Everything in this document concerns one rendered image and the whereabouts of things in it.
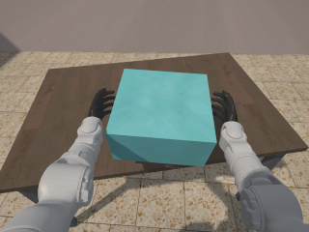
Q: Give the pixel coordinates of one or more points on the right robot hand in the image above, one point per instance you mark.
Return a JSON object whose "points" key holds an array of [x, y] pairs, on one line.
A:
{"points": [[229, 113]]}

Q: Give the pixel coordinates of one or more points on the left robot upper arm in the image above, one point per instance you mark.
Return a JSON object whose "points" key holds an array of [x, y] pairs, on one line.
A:
{"points": [[66, 187]]}

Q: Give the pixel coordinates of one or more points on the left robot hand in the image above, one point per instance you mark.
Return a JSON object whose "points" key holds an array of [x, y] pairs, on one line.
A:
{"points": [[98, 103]]}

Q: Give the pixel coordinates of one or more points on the table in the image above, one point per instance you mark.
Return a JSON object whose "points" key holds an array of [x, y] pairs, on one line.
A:
{"points": [[65, 97]]}

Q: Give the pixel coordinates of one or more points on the carton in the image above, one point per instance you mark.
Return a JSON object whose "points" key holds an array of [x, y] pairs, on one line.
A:
{"points": [[162, 117]]}

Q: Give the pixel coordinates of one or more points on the robot left forearm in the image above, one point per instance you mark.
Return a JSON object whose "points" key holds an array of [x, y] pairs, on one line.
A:
{"points": [[86, 147]]}

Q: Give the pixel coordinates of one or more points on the robot right forearm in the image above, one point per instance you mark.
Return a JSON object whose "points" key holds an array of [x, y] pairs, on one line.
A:
{"points": [[243, 162]]}

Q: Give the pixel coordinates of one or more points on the right robot upper arm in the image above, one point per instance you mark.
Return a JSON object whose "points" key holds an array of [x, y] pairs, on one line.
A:
{"points": [[271, 208]]}

